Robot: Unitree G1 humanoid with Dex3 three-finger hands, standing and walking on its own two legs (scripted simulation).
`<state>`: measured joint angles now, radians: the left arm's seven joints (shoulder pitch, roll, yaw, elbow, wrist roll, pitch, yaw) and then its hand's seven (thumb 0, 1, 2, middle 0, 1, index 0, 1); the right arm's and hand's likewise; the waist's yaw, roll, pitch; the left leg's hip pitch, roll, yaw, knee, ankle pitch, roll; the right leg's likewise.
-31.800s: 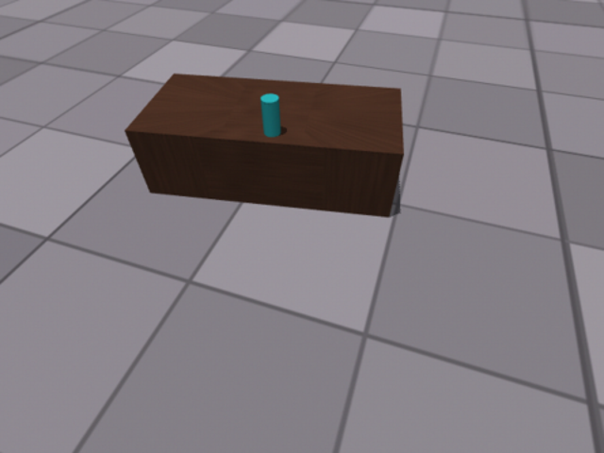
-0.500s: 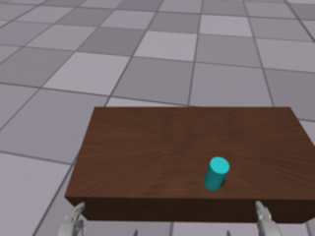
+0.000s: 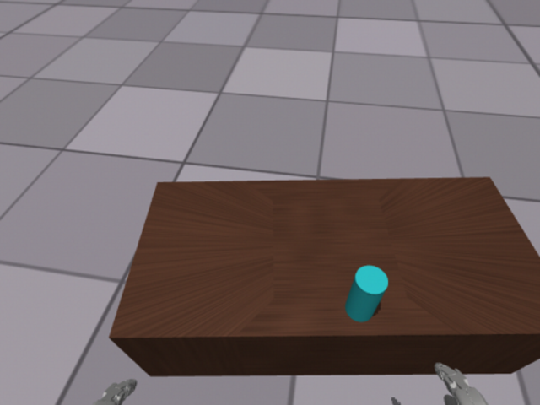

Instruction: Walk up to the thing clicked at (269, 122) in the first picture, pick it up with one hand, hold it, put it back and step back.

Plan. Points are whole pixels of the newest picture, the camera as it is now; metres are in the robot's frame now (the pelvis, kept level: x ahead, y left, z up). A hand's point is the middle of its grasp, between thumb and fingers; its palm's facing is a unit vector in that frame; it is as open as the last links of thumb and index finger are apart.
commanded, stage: stand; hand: right
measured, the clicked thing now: (364, 295) +0.45 -0.22 -0.29
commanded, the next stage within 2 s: none
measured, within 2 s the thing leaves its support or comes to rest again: neither
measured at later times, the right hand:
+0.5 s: hand out of the picture +0.06 -0.25 -0.12, palm faces -0.01 +0.94 -0.35, open 7.5 cm
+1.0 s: hand out of the picture +0.04 -0.24 -0.12, palm faces -0.03 +0.94 -0.34, open 7.4 cm
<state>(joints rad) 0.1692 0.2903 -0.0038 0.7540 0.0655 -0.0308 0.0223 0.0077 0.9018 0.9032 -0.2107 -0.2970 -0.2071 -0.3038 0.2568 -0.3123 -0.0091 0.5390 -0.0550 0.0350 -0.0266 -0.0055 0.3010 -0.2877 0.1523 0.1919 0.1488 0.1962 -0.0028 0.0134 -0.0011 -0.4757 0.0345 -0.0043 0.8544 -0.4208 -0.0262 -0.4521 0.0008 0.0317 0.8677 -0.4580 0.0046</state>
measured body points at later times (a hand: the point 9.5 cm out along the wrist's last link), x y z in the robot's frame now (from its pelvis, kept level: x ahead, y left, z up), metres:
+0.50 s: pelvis +0.00 -0.01 +0.04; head -0.01 +0.00 +0.49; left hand +0.07 +0.28 -0.10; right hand +0.06 -0.30 -0.09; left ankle +0.01 +0.14 -0.70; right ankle +0.00 -0.13 -0.70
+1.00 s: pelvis -0.01 +0.01 +0.05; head -0.01 +0.01 +0.50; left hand +0.04 +0.31 -0.09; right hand +0.04 -0.29 -0.09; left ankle +0.01 +0.14 -0.70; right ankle +0.00 -0.13 -0.70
